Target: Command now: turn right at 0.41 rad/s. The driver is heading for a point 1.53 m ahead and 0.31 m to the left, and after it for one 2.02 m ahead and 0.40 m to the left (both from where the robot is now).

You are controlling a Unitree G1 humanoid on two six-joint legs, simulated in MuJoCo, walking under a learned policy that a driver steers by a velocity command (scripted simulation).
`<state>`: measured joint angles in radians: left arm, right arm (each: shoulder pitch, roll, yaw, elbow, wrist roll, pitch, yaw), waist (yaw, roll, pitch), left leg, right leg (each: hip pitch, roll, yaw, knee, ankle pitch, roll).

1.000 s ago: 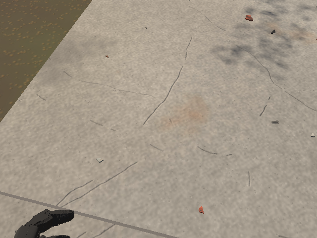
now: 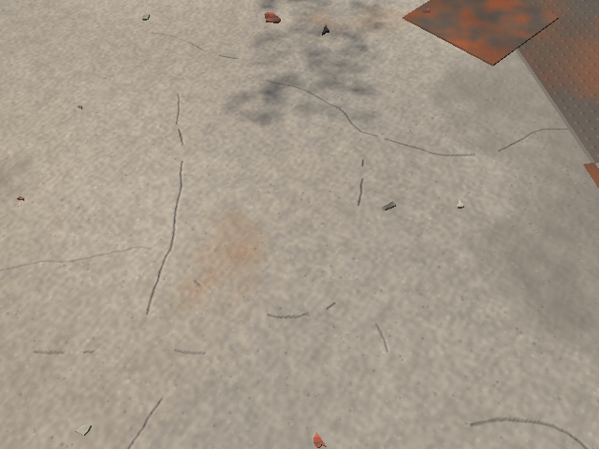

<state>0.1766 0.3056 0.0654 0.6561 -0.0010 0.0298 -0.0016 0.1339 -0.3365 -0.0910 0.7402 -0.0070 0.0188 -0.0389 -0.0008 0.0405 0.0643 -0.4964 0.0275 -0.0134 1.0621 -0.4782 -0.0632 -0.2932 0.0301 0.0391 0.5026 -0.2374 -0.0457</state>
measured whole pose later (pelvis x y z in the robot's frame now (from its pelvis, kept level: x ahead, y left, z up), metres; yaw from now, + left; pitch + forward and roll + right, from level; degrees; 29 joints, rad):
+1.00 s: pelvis +0.00 -0.02 +0.00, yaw +24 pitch +0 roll +0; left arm 0.20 0.29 0.06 0.75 0.00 0.01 0.02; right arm 0.12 -0.29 -0.06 0.67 0.01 0.06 -0.01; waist 0.05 0.01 0.07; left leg -0.37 0.05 -0.02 0.72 -0.37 -0.08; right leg -0.17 -0.04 -0.16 0.41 -0.25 -0.03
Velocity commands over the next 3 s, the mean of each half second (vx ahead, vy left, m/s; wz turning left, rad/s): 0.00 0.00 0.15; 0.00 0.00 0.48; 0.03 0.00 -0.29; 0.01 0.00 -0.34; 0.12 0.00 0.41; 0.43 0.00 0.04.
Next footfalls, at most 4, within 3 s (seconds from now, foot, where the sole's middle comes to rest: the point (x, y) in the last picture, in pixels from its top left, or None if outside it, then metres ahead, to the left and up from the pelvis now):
0.28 left None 0.05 0.14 -0.78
0.58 right None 0.07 -0.11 -0.78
1.04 left None -0.01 0.13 -0.78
1.50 right None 0.10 -0.11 -0.78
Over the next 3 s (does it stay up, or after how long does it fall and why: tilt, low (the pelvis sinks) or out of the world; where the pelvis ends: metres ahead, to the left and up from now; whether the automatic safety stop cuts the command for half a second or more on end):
stays up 0.29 0.16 -0.02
